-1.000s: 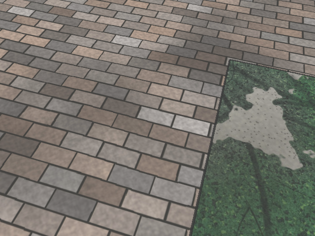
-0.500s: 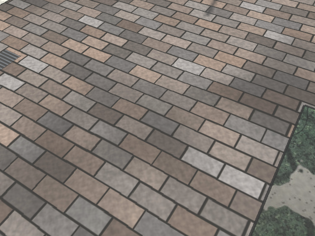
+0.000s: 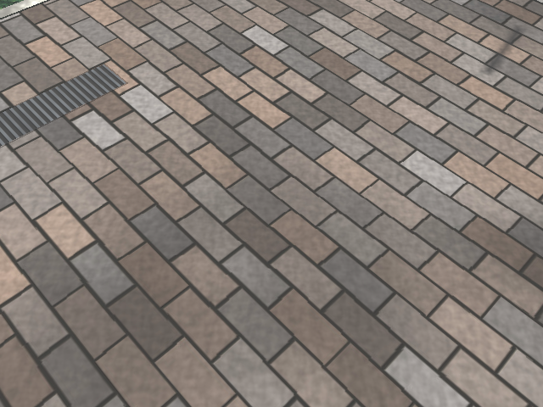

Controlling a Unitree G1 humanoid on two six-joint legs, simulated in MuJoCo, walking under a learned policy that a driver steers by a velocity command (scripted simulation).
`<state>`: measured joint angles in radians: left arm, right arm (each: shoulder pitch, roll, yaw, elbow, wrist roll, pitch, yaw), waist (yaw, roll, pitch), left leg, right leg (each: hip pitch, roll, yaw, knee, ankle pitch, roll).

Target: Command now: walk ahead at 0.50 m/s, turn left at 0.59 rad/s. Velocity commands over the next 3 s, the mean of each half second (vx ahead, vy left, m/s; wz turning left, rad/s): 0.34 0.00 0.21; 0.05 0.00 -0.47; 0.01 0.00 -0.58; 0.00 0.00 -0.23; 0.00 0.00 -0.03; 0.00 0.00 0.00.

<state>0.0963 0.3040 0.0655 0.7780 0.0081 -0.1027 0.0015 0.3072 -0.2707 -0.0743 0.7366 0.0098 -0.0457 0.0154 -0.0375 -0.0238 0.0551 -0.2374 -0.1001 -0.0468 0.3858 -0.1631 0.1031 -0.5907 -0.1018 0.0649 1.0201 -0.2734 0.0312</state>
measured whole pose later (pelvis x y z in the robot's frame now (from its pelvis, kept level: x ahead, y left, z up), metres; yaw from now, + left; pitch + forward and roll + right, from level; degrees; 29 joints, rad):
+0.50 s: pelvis +0.23 -0.06 -0.01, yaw +4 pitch +2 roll +1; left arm 0.18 0.27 0.05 0.81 0.00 -0.04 -0.03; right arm 0.17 -0.29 -0.06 0.69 -0.01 0.00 -0.05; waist 0.03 0.01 0.07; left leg -0.47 0.00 -0.08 0.92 -0.46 -0.07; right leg -0.35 0.07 0.07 0.42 -0.10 -0.05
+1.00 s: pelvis +0.28 -0.03 +0.00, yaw -14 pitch +1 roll +0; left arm 0.16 0.32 0.08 0.72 -0.02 0.06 0.00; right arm 0.16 -0.26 -0.06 0.69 -0.01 0.01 -0.04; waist -0.01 -0.02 0.06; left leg -0.24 0.05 0.07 0.44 -0.22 0.00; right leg -0.46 -0.02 0.02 0.88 -0.39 0.10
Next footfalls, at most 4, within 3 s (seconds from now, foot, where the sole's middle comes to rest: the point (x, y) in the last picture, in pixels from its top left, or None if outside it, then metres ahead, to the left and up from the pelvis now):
0.26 right None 0.35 -0.14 -0.78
0.70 left None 0.35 0.09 -0.78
1.10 right None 0.28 -0.17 -0.78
1.58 left None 0.40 0.02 -0.78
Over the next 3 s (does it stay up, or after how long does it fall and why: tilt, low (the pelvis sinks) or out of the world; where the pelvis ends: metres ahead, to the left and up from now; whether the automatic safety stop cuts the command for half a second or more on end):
stays up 0.27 -0.07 -0.01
